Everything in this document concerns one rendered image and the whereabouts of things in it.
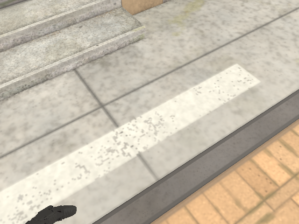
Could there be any robot left hand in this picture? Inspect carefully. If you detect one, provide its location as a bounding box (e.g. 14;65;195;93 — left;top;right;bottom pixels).
25;205;77;224

